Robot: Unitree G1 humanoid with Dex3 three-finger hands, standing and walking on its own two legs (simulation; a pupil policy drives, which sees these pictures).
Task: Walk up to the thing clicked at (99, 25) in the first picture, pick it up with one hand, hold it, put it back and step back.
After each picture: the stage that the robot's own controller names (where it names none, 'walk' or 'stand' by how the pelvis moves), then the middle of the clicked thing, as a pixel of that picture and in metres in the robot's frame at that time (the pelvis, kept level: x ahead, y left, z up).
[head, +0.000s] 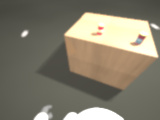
stand; (100, 29) +0.94 -0.05 +0.04
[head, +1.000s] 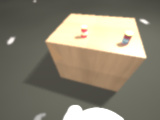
walk; (84, 31) +0.81 +0.16 +0.06
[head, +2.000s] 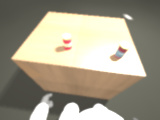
rise first; (67, 42) +0.54 +0.22 +0.07
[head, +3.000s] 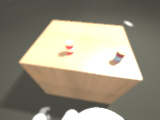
stand; (69, 47) +0.56 +0.22 +0.04
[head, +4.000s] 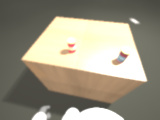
stand; (71, 45) +0.56 +0.20 +0.04
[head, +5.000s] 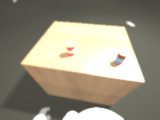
stand; (70, 49) +0.55 +0.21 +0.04
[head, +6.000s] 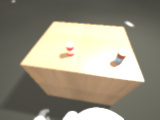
stand; (70, 49) +0.55 +0.21 +0.04
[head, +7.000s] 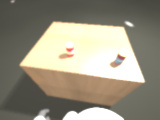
stand; (70, 49) +0.54 +0.21 +0.04
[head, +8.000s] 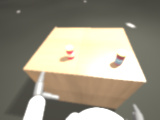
rise first; (70, 52) +0.53 +0.24 +0.04
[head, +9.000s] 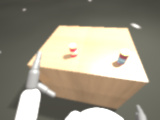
go down; (73, 50) +0.55 +0.23 +0.04
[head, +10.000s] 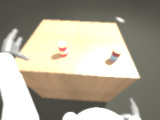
go down; (63, 49) +0.53 +0.22 +0.05
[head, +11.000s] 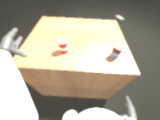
go down; (63, 46) +0.55 +0.22 +0.06
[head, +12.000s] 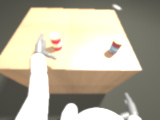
close in; (56, 42) +0.52 +0.24 +0.08
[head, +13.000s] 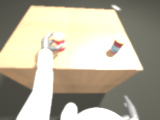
lift; (59, 42) +0.51 +0.21 +0.09
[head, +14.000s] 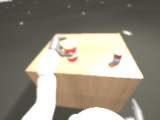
lift; (70, 51) +0.33 +0.13 +0.26
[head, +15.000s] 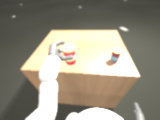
hold; (69, 54) +0.35 +0.15 +0.21
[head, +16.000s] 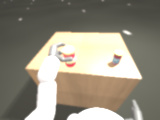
hold; (69, 56) +0.33 +0.15 +0.21
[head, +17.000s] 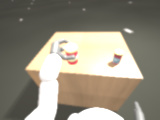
hold; (71, 54) +0.33 +0.13 +0.23
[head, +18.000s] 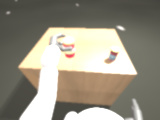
crouch; (69, 47) +0.40 +0.16 +0.21
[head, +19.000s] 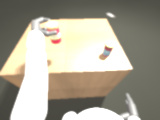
lower; (54, 33) +0.50 +0.20 +0.22
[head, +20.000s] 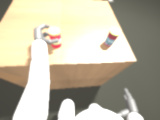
lower; (55, 38) +0.52 +0.20 +0.10
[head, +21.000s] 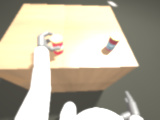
lower; (57, 45) +0.48 +0.20 +0.09
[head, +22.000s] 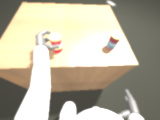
lower; (56, 43) +0.49 +0.21 +0.09
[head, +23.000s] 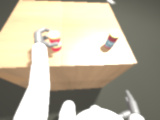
lower; (55, 41) +0.50 +0.21 +0.09
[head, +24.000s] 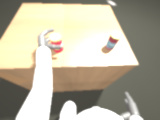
open; (57, 43) +0.50 +0.20 +0.09
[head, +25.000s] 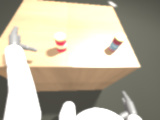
sink last; (61, 42) +0.50 +0.18 +0.09
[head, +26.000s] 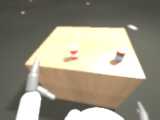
sink last; (74, 52) +0.52 +0.21 +0.06
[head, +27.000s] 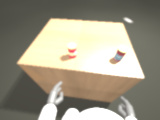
stand; (72, 50) +0.50 +0.19 +0.05
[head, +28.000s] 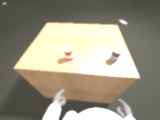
stand; (68, 53) +0.49 +0.21 +0.04
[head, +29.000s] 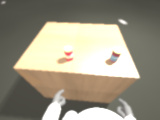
stand; (68, 53) +0.49 +0.21 +0.04
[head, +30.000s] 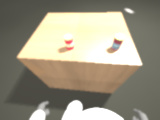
walk; (69, 42) +0.56 +0.22 +0.07
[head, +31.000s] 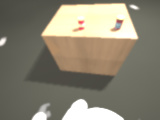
walk; (81, 23) +0.87 +0.17 +0.05
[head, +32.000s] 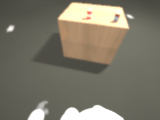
stand; (89, 14) +1.26 +0.10 +0.06
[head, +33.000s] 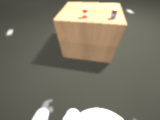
stand; (85, 12) +1.23 +0.15 +0.06
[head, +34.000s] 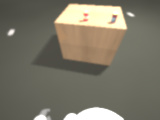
stand; (86, 16) +1.22 +0.14 +0.03
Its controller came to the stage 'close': yes
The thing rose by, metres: 0.22
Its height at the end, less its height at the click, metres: +0.00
